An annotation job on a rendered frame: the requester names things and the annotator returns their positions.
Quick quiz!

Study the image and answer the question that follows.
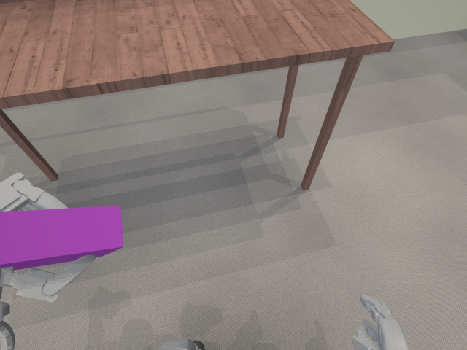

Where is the sponge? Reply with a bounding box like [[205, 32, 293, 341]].
[[0, 205, 124, 270]]

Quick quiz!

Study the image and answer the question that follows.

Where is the right robot hand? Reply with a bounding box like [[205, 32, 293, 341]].
[[353, 294, 410, 350]]

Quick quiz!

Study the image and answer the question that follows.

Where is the left robot forearm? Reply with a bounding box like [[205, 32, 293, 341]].
[[0, 301, 15, 350]]

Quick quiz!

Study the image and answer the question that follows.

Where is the left robot hand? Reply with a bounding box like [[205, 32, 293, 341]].
[[0, 173, 96, 302]]

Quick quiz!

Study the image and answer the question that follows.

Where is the table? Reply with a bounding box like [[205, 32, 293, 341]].
[[0, 0, 395, 190]]

